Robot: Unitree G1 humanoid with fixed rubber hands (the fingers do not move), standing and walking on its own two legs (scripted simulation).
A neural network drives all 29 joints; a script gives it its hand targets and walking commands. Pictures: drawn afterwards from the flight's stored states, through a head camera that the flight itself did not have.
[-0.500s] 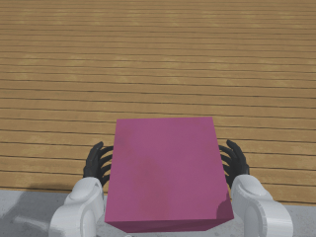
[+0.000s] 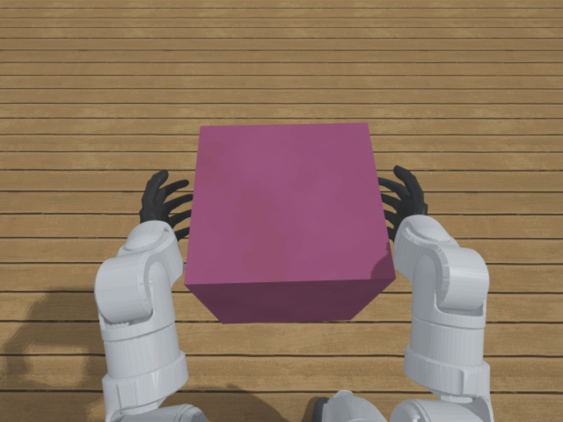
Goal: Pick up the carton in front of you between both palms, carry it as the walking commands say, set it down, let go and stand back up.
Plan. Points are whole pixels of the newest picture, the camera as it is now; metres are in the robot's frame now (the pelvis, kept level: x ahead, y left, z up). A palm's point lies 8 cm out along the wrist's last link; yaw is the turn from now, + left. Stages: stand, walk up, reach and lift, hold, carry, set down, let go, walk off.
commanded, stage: carry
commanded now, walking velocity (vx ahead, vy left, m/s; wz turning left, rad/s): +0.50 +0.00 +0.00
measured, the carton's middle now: (285, 236) +0.35 -0.01 +0.07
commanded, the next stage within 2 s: none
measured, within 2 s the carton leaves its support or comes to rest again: neither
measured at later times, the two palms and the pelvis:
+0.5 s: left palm (199, 76) +0.70 +0.14 +0.13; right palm (356, 72) +0.69 -0.17 +0.13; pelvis +0.35 -0.01 +0.00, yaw -1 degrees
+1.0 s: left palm out of the picture +0.99 +0.13 +0.19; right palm out of the picture +1.02 -0.17 +0.19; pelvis +0.67 -0.05 +0.08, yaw +0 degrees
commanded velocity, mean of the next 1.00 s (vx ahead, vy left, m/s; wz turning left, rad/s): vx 0.50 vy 0.00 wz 0.00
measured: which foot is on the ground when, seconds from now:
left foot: down 0.00-0.04, up 0.06-0.44, down 0.46-0.88, up 0.90-1.00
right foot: up 0.00-0.02, down 0.04-0.48, up 0.50-0.84, down 0.86-1.00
